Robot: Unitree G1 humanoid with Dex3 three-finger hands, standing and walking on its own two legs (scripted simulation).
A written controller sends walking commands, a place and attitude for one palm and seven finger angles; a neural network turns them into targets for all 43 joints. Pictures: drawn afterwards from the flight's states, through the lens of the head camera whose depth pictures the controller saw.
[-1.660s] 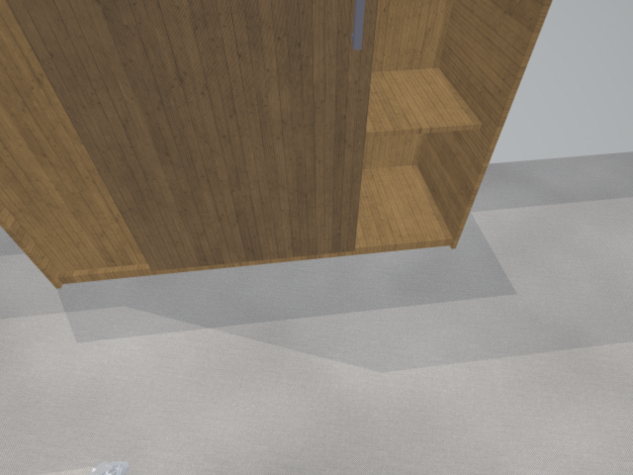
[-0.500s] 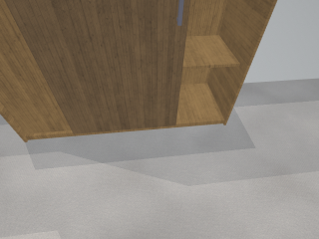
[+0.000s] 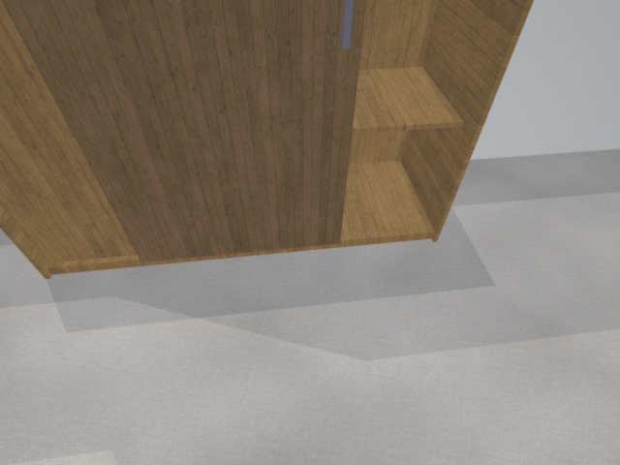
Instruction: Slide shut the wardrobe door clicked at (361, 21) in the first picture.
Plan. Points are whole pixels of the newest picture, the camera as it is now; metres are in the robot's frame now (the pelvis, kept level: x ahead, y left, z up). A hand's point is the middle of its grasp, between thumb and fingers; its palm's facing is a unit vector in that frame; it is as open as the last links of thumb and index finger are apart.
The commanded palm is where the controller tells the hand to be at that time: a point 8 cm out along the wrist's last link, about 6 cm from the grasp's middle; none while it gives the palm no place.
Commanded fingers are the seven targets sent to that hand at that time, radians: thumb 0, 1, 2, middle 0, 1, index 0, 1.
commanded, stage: walk to a spot facing it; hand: left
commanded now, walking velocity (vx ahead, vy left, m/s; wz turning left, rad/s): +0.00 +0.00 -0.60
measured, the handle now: out of the picture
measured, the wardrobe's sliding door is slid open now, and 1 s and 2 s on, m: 0.42 0.42 0.42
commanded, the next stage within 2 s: turn to face it in 1.98 s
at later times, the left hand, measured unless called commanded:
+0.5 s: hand out of the picture +0.04 +0.15 -0.16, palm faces -0.18 -0.95 -0.24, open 7.3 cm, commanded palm none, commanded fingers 0.00 0.90 0.90 -0.20 -0.30 -0.20 -0.30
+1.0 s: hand (229, 404) +0.24 +0.15 -0.17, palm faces -0.48 -0.85 -0.20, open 7.4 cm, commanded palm none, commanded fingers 0.00 0.90 0.90 -0.20 -0.30 -0.20 -0.30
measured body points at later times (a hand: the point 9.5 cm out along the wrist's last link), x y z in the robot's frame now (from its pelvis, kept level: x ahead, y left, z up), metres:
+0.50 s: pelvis -0.03 -0.03 +0.00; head +0.01 -0.06 +0.44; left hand +0.05 +0.20 -0.14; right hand -0.01 -0.30 -0.16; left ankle -0.02 +0.13 -0.66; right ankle -0.01 -0.10 -0.74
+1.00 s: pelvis +0.08 -0.01 +0.00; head +0.11 +0.02 +0.45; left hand +0.27 +0.20 -0.16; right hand -0.03 -0.22 -0.13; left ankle +0.05 +0.12 -0.74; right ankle +0.03 -0.16 -0.64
